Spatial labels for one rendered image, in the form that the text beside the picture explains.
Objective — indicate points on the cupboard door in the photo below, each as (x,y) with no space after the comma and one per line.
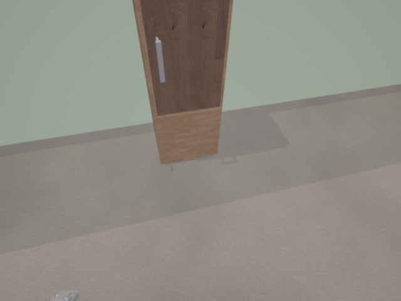
(193,37)

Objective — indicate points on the handle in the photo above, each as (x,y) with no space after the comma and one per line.
(160,59)

